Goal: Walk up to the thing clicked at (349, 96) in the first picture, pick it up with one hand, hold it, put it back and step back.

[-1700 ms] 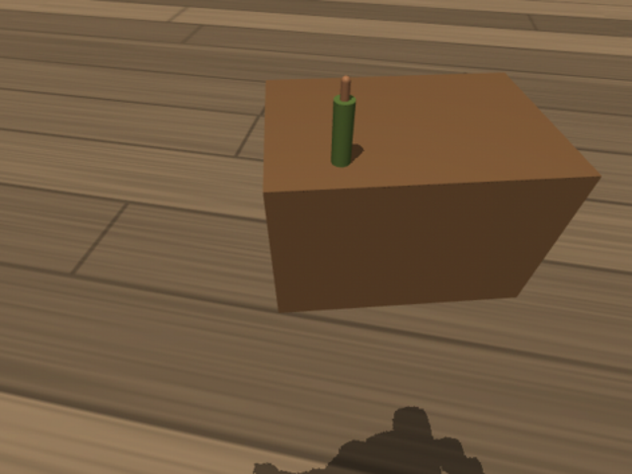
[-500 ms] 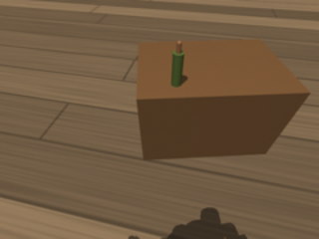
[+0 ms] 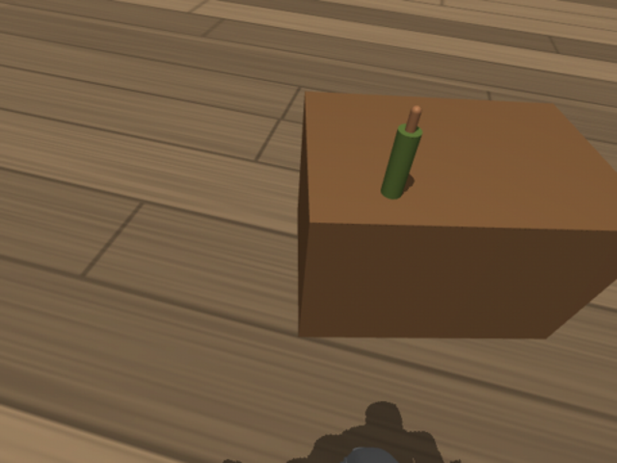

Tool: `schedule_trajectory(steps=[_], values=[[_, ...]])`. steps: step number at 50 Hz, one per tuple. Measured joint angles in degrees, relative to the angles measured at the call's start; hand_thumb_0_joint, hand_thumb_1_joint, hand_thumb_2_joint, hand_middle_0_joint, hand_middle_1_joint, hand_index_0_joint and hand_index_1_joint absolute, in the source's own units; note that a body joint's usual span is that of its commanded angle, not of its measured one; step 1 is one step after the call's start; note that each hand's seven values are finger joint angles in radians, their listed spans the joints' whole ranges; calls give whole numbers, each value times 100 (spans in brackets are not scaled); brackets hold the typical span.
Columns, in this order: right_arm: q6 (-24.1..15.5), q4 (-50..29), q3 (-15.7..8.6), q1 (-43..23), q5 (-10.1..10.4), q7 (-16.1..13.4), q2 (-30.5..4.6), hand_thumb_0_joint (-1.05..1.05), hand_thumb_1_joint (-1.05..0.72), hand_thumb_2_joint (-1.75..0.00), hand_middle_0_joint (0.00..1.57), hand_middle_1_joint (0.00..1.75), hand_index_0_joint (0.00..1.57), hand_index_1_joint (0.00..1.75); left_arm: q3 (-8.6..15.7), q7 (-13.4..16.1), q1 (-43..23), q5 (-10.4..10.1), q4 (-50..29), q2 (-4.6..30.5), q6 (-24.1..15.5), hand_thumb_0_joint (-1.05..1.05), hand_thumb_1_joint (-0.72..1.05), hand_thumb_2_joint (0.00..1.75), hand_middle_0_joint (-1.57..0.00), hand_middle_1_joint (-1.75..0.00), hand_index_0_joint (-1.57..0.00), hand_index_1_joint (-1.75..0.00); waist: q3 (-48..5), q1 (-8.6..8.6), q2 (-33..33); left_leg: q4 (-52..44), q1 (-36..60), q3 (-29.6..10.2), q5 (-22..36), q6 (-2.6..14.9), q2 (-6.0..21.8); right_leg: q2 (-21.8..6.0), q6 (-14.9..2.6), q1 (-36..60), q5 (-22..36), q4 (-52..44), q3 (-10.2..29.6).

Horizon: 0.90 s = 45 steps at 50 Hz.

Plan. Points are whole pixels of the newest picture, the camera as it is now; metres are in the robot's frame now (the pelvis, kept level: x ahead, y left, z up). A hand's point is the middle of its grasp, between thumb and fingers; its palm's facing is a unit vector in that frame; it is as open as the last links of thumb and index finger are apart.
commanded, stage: walk up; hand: right
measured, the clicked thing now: (403, 153) +0.78 -0.27 -0.05
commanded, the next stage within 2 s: none
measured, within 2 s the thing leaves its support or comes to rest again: neither
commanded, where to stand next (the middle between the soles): +0.36 -0.02 m, yaw -1 degrees
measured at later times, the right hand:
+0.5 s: hand (486, 397) +0.25 -0.30 -0.14, palm faces -0.05 +0.94 -0.34, open 7.3 cm
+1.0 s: hand (438, 316) +0.39 -0.26 -0.14, palm faces -0.04 +0.91 -0.41, open 7.3 cm
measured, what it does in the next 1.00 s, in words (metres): walks ahead: right foot, then left foot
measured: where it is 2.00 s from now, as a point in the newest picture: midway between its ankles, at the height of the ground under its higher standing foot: (298, 446)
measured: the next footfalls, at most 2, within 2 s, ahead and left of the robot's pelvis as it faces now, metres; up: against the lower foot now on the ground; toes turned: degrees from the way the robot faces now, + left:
right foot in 0.26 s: +0.25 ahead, -0.14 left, +0.00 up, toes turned -4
left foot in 0.70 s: +0.39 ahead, +0.11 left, +0.00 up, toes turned +1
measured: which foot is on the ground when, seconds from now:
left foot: down 0.00-0.30, up 0.32-0.68, down 0.70-1.00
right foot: up 0.00-0.24, down 0.26-0.72, up 0.74-1.00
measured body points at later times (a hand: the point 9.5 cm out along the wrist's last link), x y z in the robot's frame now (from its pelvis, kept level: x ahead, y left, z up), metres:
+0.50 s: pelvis +0.18 -0.03 +0.00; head +0.20 -0.05 +0.45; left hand +0.26 +0.27 -0.10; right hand +0.25 -0.35 -0.12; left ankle +0.20 +0.12 -0.67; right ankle +0.21 -0.14 -0.74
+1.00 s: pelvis +0.28 +0.00 -0.02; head +0.30 +0.02 +0.43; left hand +0.33 +0.31 -0.15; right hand +0.39 -0.31 -0.11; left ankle +0.35 +0.11 -0.74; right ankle +0.30 -0.16 -0.73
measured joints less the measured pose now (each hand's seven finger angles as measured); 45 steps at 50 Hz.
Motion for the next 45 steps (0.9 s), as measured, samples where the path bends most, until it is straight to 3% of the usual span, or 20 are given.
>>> schedule_trajectory(steps=[5,12,14,15,18,21,25,30,35,36,40,45], values=[[-46,-149,29,222,9,-32,-36,1,-90,-90,20,30,21,30,-7,-90,-66,51,-157,-89,48,1,91,90,-20,-30,-20,-30,42,-29,71,-377,511,65,-136,24,-108,-201,114,-240,439,-1076,-79],[4,-369,3,381,21,-66,-214,1,-90,-90,20,30,21,30,21,-149,-273,58,-346,-218,11,1,91,90,-20,-30,-20,-30,73,-127,310,-124,813,61,-779,-115,-78,-150,-57,174,888,-2405,-379],[41,-403,0,413,29,-95,-278,1,-90,-90,20,30,21,30,45,-119,-326,58,-411,-271,-71,1,91,90,-20,-30,-20,-30,65,-124,481,375,736,-1,-1174,-164,77,29,-58,443,952,-2592,-477],[73,-391,-4,369,39,-119,-300,1,-90,-90,20,30,21,30,53,-92,-377,71,-457,-321,-124,1,91,90,-20,-30,-20,-30,121,-124,628,905,566,-75,-1290,-110,226,135,-44,496,834,-2489,-584],[151,-382,88,219,32,-160,-228,1,-91,-90,20,30,21,30,25,-35,-383,22,-672,-340,-259,1,91,90,-20,-30,-20,-30,192,16,529,2871,-264,-293,-1455,-13,51,92,-92,639,462,-2243,-595],[137,-402,122,57,66,-136,-283,1,-91,-90,20,30,21,30,-36,25,-231,-53,-737,-420,-274,1,91,90,-20,-30,-20,-30,173,135,511,3639,-990,-438,-1151,-8,16,71,-91,1021,446,-2580,-572],[108,-538,62,-116,54,-60,-390,1,-91,-90,20,30,21,30,-80,36,91,-39,-723,-432,-266,1,91,90,-20,-30,-20,-30,115,208,566,3256,-1629,-575,-605,-116,279,157,-91,1427,442,-2989,-565],[107,-526,-25,-191,0,6,-408,1,-91,-90,20,30,21,30,-49,-7,342,48,-769,-302,-186,1,90,90,-20,-30,-20,-30,82,273,532,1781,-1814,-398,-134,-280,556,219,-60,1704,181,-3061,-694],[8,-421,-24,-281,-35,-118,-316,1,-91,-90,20,30,21,30,-68,51,467,21,-787,-96,-59,1,90,90,-20,-30,-20,-30,118,383,292,617,-1316,-161,667,-201,366,119,107,1615,-515,-2257,-700],[-22,-401,-19,-348,-54,-158,-242,1,-91,-90,20,30,21,30,-62,89,411,-3,-728,-60,-5,1,90,90,-20,-30,-20,-30,180,380,135,717,-1305,-95,561,-173,259,-2,57,1499,-630,-1900,-634],[-29,-509,129,-587,-19,-214,-61,1,-91,-90,20,30,21,30,-123,208,255,-58,-580,-106,184,1,91,90,-20,-30,-20,-30,298,319,35,893,-1238,-39,288,-79,312,220,-77,851,-1302,-462,-261],[-9,-573,277,-724,-17,-251,41,1,-90,-90,20,30,21,30,-154,178,157,-61,-386,-127,211,1,91,90,-20,-30,-20,-30,198,243,-14,642,-1043,30,309,-92,336,69,-37,529,-990,-602,-111]])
